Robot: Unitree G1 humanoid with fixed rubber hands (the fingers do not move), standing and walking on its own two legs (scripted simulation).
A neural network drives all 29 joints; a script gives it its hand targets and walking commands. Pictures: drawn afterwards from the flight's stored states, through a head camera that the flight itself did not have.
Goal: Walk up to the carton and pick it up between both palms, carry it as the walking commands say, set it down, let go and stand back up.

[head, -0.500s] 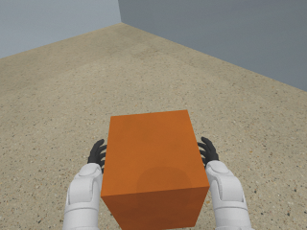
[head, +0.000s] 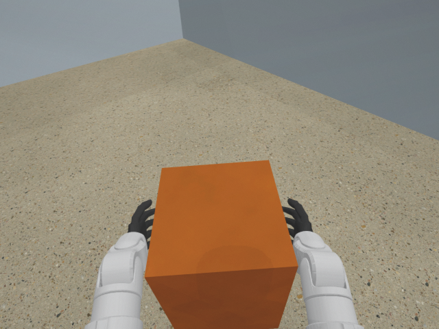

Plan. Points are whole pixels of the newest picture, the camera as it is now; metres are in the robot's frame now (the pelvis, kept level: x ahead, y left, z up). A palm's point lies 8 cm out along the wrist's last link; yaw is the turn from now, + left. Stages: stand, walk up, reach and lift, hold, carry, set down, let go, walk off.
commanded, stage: set down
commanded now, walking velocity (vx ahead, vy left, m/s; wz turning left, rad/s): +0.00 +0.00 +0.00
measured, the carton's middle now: (221, 250) +0.29 +0.00 -0.02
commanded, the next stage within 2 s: none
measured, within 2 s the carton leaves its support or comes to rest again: neither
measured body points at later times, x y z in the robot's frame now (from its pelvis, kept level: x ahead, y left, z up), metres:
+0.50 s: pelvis -0.01 +0.01 -0.01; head +0.00 -0.01 +0.44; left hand +0.29 +0.18 -0.03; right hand +0.30 -0.13 -0.03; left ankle -0.04 +0.11 -0.73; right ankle +0.10 -0.08 -0.73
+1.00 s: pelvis -0.01 +0.01 -0.04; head +0.14 +0.00 +0.38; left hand +0.31 +0.18 -0.13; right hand +0.31 -0.13 -0.14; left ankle -0.04 +0.11 -0.73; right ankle +0.10 -0.08 -0.73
